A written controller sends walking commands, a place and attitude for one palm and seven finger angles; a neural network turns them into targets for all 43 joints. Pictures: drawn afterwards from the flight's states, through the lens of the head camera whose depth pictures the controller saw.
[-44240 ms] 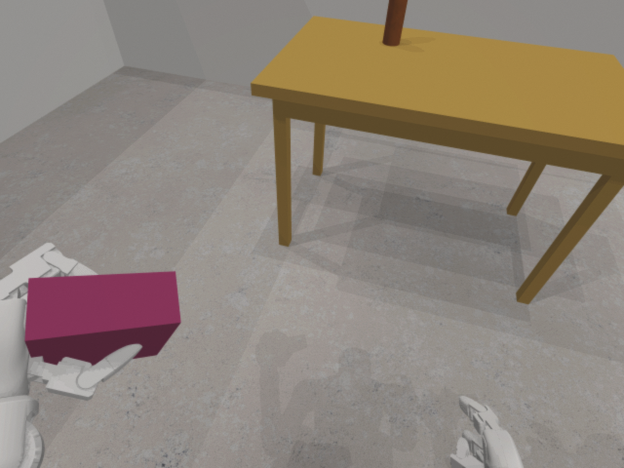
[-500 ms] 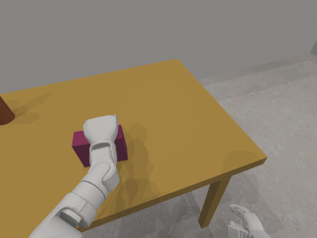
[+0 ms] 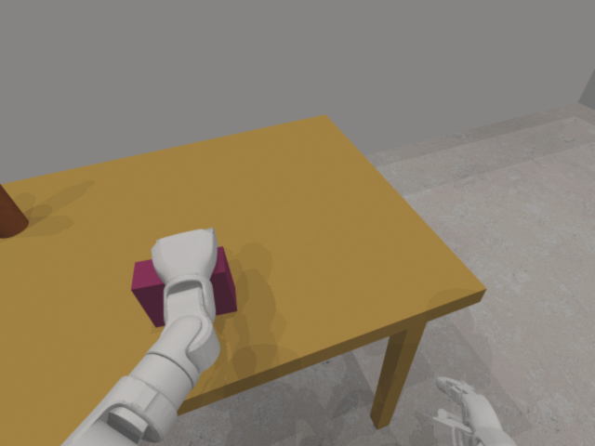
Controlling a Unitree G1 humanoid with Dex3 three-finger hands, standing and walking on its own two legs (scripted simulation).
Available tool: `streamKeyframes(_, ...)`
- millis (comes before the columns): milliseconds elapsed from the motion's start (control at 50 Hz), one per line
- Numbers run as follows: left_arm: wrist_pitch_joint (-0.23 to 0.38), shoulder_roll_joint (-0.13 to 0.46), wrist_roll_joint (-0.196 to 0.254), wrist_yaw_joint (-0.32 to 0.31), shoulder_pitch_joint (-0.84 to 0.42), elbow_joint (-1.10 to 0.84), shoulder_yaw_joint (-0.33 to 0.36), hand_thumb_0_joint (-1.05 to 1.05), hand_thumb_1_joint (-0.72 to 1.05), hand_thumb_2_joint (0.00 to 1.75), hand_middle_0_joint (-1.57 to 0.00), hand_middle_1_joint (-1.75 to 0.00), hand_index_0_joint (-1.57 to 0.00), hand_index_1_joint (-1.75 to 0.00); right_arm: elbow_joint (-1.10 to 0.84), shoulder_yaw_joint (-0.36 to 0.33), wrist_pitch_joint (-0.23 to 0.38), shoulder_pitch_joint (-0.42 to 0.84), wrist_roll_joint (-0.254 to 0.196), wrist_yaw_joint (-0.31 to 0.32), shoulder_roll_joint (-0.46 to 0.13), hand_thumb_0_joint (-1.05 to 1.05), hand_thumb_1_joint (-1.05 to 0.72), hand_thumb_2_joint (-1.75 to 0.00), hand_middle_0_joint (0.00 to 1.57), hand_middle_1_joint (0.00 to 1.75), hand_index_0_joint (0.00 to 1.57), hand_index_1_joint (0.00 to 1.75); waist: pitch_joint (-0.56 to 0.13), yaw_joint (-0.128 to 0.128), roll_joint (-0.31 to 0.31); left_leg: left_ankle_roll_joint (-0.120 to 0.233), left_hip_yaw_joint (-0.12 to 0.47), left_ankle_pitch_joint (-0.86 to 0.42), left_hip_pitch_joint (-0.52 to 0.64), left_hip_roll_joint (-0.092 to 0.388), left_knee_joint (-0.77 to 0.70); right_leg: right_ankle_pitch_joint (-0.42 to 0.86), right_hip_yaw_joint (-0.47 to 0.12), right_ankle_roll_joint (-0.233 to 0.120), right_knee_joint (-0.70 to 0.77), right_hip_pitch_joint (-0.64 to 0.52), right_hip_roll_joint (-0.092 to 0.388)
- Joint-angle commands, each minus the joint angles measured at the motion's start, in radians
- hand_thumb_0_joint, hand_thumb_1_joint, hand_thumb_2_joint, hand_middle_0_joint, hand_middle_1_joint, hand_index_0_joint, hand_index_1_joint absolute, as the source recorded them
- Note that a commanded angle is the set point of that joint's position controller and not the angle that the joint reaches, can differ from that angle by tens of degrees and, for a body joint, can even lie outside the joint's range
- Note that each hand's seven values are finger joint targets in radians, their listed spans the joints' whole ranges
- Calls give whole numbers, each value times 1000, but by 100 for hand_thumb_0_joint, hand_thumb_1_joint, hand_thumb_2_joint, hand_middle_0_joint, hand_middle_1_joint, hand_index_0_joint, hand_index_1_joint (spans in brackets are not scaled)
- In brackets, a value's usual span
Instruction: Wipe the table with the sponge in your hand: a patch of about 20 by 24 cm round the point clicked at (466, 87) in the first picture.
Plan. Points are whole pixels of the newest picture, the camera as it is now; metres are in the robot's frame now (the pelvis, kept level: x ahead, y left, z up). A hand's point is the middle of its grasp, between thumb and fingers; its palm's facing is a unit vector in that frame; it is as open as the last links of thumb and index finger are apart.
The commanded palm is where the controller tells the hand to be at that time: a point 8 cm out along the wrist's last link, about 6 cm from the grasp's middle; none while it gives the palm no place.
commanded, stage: wipe back along the third lane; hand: left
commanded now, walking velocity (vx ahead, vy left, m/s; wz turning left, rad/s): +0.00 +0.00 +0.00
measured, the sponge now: (192, 295) +0.33 +0.21 +0.01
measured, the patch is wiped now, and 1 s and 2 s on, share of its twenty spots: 0.95 0.95 1.00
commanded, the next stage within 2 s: slide back across to the middle lane in 0.70 s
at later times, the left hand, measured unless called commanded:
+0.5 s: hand (195, 278) +0.34 +0.20 +0.05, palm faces +0.03 -0.03 -1.00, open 9.2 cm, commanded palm +0.28 +0.18 +0.07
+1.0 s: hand (192, 279) +0.33 +0.20 +0.06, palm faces +0.05 -0.07 -1.00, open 9.2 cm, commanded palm +0.28 +0.20 +0.09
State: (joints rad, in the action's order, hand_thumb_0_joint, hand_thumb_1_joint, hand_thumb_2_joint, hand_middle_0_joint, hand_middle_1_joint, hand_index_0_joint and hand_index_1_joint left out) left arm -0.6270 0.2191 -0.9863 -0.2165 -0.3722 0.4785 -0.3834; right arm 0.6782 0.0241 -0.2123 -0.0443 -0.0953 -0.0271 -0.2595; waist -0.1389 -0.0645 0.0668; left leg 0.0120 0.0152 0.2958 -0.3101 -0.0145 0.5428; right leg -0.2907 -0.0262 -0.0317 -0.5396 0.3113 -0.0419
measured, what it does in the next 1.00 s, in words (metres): stands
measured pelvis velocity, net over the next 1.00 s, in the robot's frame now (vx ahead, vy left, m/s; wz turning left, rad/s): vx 0.00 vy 0.01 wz -0.02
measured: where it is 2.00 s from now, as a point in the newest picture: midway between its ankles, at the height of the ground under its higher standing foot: outside the picture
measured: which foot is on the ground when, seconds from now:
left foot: down 0.00-1.00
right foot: down 0.00-1.00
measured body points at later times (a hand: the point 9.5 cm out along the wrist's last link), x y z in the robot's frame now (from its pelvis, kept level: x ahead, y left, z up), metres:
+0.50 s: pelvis +0.00 +0.00 +0.00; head -0.02 -0.03 +0.45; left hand +0.33 +0.20 +0.11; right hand +0.22 -0.22 -0.10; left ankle -0.01 +0.11 -0.73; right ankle -0.01 -0.10 -0.73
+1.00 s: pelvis +0.00 +0.01 +0.00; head -0.03 -0.02 +0.45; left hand +0.33 +0.20 +0.11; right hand +0.21 -0.21 -0.09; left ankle -0.01 +0.11 -0.73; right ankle -0.01 -0.10 -0.73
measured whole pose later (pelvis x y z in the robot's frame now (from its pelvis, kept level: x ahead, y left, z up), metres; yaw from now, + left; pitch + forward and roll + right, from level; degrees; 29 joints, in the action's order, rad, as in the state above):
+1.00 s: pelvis +0.00 +0.01 +0.00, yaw -1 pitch +3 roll +0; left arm -0.61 0.23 -0.98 -0.22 -0.30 0.39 -0.34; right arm 0.67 0.04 -0.21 -0.05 -0.10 -0.02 -0.24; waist -0.14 -0.06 0.06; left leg 0.02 -0.01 0.30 -0.30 -0.02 0.54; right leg -0.29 -0.05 -0.02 -0.54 0.31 -0.04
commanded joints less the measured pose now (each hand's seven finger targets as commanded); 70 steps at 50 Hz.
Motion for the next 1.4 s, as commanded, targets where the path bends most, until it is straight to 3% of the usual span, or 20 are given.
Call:
streamKeyframes(0,23,-48,49,53,-53,-41,-6,0,10,130,-120,-160,-120,-160,-164,-37,53,192,-3,-2,-99,0,-90,-90,20,30,20,30,-108,10,-191,27,-18,-215,28,-14,-43,313,2,-40,66,-81,6)
streamKeyframes(40,26,-2,55,54,-52,-54,45,0,10,130,-120,-160,-120,-160,-165,-38,54,199,-2,0,-101,0,-90,-90,20,30,20,30,-118,0,-200,29,-15,-216,21,-15,-45,323,-16,-40,75,-94,4)
streamKeyframes(100,22,-39,51,55,-69,-54,-1,0,10,130,-120,-160,-120,-160,-164,-36,56,194,-4,3,-100,0,-90,-90,20,30,20,30,-95,14,-188,29,-21,-210,25,-15,-42,322,-5,-36,71,-77,8)
streamKeyframes(140,22,3,48,55,-60,-66,47,0,10,130,-120,-160,-120,-160,-164,-38,57,199,-2,2,-102,0,-90,-90,20,30,20,30,-108,2,-189,28,-13,-228,22,-15,-42,346,-16,-41,69,-88,4)
streamKeyframes(200,24,-37,42,59,-57,-58,-3,0,10,130,-120,-160,-120,-160,-161,-39,59,189,-4,4,-101,0,-90,-90,20,30,20,30,-107,16,-195,28,-21,-230,27,-17,-31,357,-10,-36,61,-81,8)
streamKeyframes(240,30,2,47,57,-17,-80,48,0,10,130,-120,-160,-120,-160,-167,-40,62,194,-1,0,-102,0,-90,-90,20,30,20,30,-146,-3,-196,29,-16,-260,30,-17,-26,407,-22,-41,55,-110,5)
streamKeyframes(300,29,-44,51,58,-9,-93,-5,0,10,130,-120,-160,-120,-160,-170,-39,61,195,-3,-4,-99,0,-90,-90,20,30,20,30,-118,8,-194,28,-22,-251,28,-16,-25,397,-4,-35,50,-97,9)
streamKeyframes(340,22,6,49,57,-29,-92,46,0,10,130,-120,-160,-120,-160,-168,-39,59,203,-4,0,-103,0,-90,-90,20,30,20,30,-111,2,-202,29,-13,-240,19,-14,-33,371,-18,-39,59,-90,4)
streamKeyframes(460,17,-22,44,54,4,-92,16,0,10,130,-120,-160,-120,-160,-171,-38,59,197,-4,-6,-100,0,-90,-90,20,30,20,30,-121,1,-181,26,-17,-259,29,-13,-26,386,2,-40,38,-95,7)
streamKeyframes(620,-6,-19,45,46,-24,-93,13,0,10,130,-120,-160,-120,-160,-173,-36,55,203,-8,-5,-99,0,-90,-90,20,30,20,30,-87,3,-171,25,-17,-210,22,-9,-43,291,11,-38,56,-62,2)
streamKeyframes(640,-8,21,48,44,-21,-101,62,0,10,130,-120,-160,-120,-160,-175,-37,56,212,-7,-4,-100,0,-90,-90,20,30,20,30,-92,-8,-169,24,-9,-208,18,-8,-48,282,3,-42,61,-66,-1)
streamKeyframes(780,-16,-20,36,41,-75,-51,15,0,10,130,-120,-160,-120,-160,-168,-34,55,201,-7,3,-98,0,-90,-90,20,30,20,30,-91,5,-154,22,-15,-186,26,-7,-51,226,20,-42,58,-37,-2)
streamKeyframes(840,-7,83,44,34,-14,-99,127,0,10,130,-120,-160,-120,-160,-180,-35,59,211,-2,5,-102,0,-90,-90,20,30,20,30,-151,-30,-176,23,-7,-220,26,-10,-53,277,1,-44,56,-101,-3)
streamKeyframes(900,-10,60,46,33,-12,-118,97,0,10,130,-120,-160,-120,-160,-181,-30,60,211,-5,12,-98,0,-90,-90,20,30,20,30,-125,-17,-179,25,-16,-214,36,-9,-59,267,6,-37,67,-101,2)
streamKeyframes(1040,-29,185,30,40,8,-208,196,0,10,130,-120,-160,-120,-160,-190,-24,69,242,-2,17,-101,0,-90,-90,20,30,20,30,-111,-43,-131,25,-5,-241,59,-11,-85,267,-18,-45,88,-139,-2)
streamKeyframes(1220,-19,206,19,72,95,-277,197,0,10,130,-120,-160,-120,-160,-193,-16,94,239,-2,21,-100,0,-90,-90,20,30,20,30,-82,-40,-127,28,-12,-263,87,-17,-94,304,-35,-42,102,-166,-3)
streamKeyframes(1240,-11,259,18,75,106,-288,249,0,10,130,-120,-160,-120,-160,-191,-20,96,238,2,23,-105,0,-90,-90,20,30,20,30,-101,-47,-133,28,-6,-276,91,-18,-92,321,-51,-44,102,-182,-4)
streamKeyframes(1300,15,227,30,82,180,-317,232,0,10,130,-120,-160,-120,-160,-194,-18,109,230,2,20,-101,0,-90,-90,20,30,20,30,-104,-46,-138,27,-12,-314,98,-20,-83,413,-48,-42,89,-202,-1)
streamKeyframes(1340,32,289,31,84,218,-333,291,0,10,130,-120,-160,-120,-160,-189,-20,112,233,6,20,-106,0,-90,-90,20,30,20,30,-104,-53,-139,24,-8,-315,97,-21,-83,431,-70,-42,91,-214,0)
streamKeyframes(1380,39,260,28,86,210,-344,260,0,10,130,-120,-160,-120,-160,-188,-19,114,231,3,25,-100,0,-90,-90,20,30,20,30,-73,-42,-129,26,-13,-293,94,-21,-86,397,-66,-38,101,-192,2)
